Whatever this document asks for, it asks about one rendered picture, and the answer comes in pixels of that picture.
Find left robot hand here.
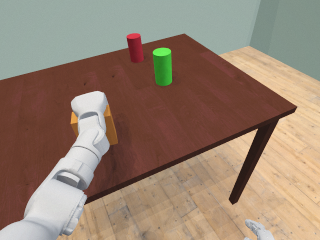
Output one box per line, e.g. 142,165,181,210
71,91,108,118

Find table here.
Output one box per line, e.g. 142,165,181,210
0,33,297,231

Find sponge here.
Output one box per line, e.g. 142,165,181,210
70,104,118,146

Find robot left upper arm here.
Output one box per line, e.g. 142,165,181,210
0,178,87,240

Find right robot hand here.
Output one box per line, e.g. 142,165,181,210
244,219,275,240

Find robot left forearm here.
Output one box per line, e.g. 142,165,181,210
23,109,110,219

